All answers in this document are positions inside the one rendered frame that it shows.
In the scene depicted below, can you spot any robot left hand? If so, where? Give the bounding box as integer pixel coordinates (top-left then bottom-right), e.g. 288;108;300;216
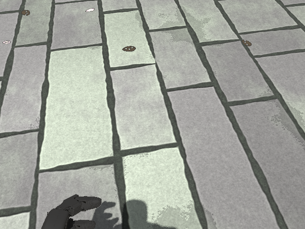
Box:
41;194;102;229

